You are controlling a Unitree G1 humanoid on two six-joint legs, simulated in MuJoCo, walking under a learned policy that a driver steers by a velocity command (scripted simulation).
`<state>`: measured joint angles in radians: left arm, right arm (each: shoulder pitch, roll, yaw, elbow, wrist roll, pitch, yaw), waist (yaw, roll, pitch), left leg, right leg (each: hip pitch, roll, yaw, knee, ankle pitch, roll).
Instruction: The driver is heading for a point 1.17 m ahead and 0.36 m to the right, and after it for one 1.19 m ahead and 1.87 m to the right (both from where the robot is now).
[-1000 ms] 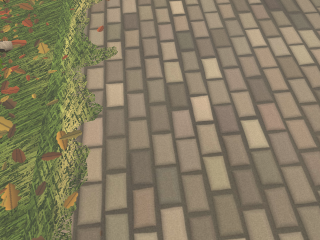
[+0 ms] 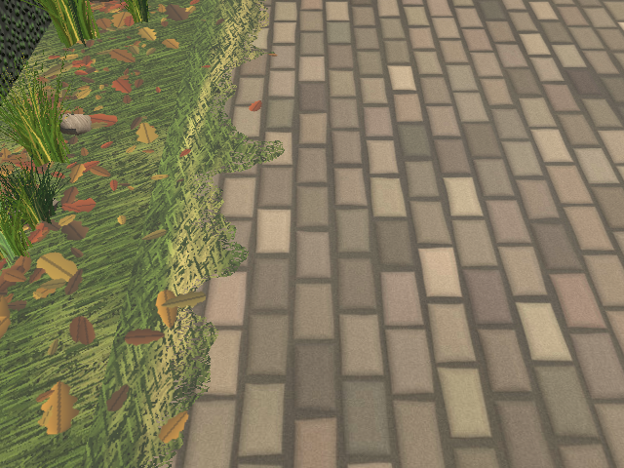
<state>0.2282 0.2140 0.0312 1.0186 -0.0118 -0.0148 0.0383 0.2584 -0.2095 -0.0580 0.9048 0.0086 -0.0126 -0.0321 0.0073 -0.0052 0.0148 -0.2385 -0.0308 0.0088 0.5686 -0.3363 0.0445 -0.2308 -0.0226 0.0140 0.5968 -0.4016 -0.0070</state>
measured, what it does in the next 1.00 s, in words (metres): walks ahead: left foot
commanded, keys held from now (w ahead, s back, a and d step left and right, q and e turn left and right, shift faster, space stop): w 0.64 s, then w+e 0.36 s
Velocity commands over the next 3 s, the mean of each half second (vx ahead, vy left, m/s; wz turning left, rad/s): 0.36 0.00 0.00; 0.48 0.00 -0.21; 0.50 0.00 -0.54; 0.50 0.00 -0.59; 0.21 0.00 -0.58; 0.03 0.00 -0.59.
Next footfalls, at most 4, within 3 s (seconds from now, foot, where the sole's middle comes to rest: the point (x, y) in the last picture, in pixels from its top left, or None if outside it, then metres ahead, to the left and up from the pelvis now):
0.62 left None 0.42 0.10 -0.77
1.18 right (401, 394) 0.70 -0.17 -0.77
1.66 left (364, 275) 1.05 -0.10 -0.77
2.18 right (500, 266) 1.08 -0.47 -0.77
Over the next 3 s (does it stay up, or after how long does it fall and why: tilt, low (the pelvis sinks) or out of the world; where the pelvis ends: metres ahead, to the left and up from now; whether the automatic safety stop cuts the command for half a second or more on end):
stays up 1.12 -0.35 0.01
